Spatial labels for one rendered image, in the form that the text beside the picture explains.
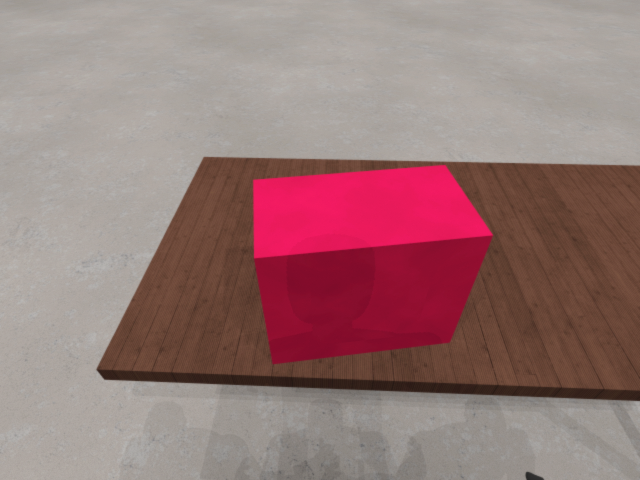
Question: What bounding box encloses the table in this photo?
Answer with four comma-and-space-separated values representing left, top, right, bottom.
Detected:
96, 157, 640, 401

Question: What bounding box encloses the carton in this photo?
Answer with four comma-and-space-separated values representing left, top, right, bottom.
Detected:
253, 165, 493, 364

